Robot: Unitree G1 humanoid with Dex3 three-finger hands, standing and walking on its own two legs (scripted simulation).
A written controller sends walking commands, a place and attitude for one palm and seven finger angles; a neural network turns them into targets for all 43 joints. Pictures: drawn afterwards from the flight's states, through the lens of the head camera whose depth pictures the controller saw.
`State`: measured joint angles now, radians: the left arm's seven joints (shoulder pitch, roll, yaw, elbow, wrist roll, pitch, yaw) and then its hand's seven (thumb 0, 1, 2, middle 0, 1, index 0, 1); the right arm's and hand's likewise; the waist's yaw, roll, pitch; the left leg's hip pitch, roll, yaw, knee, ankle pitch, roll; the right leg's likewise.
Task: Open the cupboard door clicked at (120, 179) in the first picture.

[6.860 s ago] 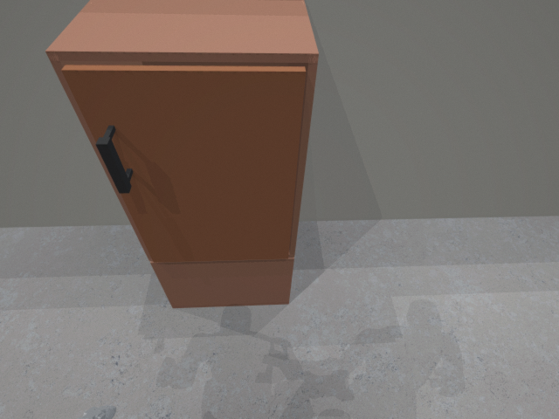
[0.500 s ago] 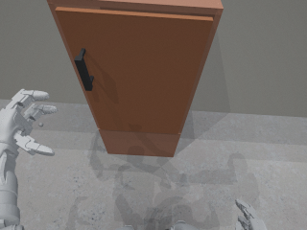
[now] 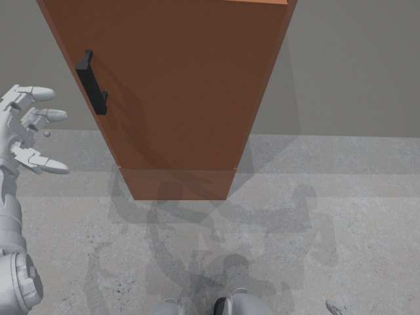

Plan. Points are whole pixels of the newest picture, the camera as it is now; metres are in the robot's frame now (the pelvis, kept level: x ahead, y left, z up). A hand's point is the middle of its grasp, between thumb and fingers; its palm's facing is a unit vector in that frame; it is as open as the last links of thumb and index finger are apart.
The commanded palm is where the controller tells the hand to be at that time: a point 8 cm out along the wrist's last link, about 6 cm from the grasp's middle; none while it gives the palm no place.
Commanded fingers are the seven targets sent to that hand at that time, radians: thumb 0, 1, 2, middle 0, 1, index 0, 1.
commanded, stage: move the hooked fingers beside the handle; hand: left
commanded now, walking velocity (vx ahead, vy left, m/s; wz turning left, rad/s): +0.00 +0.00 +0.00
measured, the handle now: (95, 84) +0.55 +0.24 +0.06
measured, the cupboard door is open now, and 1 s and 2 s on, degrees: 0 0 0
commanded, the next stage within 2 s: slide the fingers in behind the handle in 1.48 s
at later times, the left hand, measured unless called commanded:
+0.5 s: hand (50, 112) +0.46 +0.30 +0.07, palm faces +0.01 -1.00 -0.01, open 14.0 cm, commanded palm +0.45 +0.33 +0.07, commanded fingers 0.00 -0.50 0.30 -0.30 -1.20 -0.30 -1.20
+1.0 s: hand (56, 105) +0.49 +0.30 +0.07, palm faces +0.03 -1.00 -0.01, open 14.0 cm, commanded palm +0.47 +0.33 +0.06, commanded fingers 0.00 -0.50 0.30 -0.30 -1.20 -0.30 -1.20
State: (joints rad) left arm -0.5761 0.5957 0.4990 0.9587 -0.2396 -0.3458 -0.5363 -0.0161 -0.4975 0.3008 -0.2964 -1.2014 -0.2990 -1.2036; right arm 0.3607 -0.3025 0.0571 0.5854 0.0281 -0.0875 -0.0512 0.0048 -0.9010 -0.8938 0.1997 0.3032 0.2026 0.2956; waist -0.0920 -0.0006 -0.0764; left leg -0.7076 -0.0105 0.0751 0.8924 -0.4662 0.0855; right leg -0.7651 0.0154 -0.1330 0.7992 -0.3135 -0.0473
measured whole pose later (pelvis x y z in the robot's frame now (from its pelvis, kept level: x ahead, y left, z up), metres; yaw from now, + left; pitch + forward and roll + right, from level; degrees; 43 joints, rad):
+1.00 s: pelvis +0.01 +0.01 -0.01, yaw -2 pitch +21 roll -5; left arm -0.80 0.74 0.55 1.18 -0.13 -0.36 -0.50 -0.02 -0.50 0.30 -0.30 -1.20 -0.30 -1.20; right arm 0.44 -0.30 0.06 0.57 0.00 0.10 -0.02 0.00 -0.90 -0.89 0.20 0.30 0.20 0.30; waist -0.17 0.01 -0.09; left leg -0.82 0.01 0.07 0.94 -0.50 0.10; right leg -0.86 0.04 -0.13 0.80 -0.32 -0.03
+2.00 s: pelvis +0.01 +0.01 -0.01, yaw -1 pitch +20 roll -5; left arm -0.77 0.64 0.47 1.11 -0.16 -0.37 -0.45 -0.02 -0.50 0.30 -0.30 -1.20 -0.30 -1.20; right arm 0.41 -0.30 0.05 0.57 0.01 0.11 -0.01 0.00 -0.90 -0.89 0.20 0.30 0.20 0.30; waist -0.16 0.01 -0.09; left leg -0.80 0.01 0.06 0.94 -0.50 0.09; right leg -0.84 0.04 -0.14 0.80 -0.32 -0.04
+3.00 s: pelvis +0.01 -0.01 -0.01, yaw +0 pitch +19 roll -3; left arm -0.81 0.51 0.36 1.14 -0.14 -0.43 -0.28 -0.02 -0.50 0.30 -0.28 -1.20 -0.26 -1.20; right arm 0.38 -0.28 0.05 0.61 0.01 0.06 0.00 0.00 -0.90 -0.89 0.20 0.30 0.20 0.30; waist -0.13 0.01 -0.09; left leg -0.78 -0.01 0.05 0.94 -0.49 0.08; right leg -0.83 0.02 -0.14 0.84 -0.33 -0.05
